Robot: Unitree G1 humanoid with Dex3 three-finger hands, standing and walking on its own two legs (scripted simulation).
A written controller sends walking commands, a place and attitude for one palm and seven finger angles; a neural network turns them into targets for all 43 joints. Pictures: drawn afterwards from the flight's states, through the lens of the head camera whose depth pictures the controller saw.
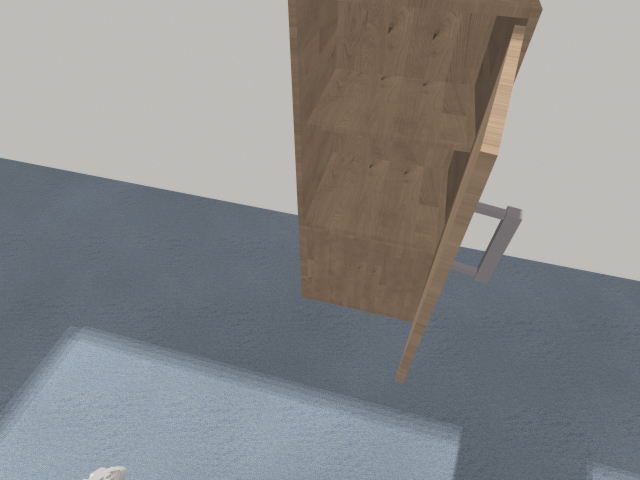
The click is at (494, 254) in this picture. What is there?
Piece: cupboard door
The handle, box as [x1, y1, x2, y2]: [451, 202, 522, 283]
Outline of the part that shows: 521,209 508,206 506,209 502,209 478,202 474,211 500,218 501,220 476,268 456,261 453,262 451,268 473,275 474,280 486,283 521,220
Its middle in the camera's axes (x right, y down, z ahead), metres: +0.23 +0.01 +0.54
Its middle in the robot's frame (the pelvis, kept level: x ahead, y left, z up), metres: +0.42 -0.20 +0.07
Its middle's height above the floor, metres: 0.85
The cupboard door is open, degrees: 81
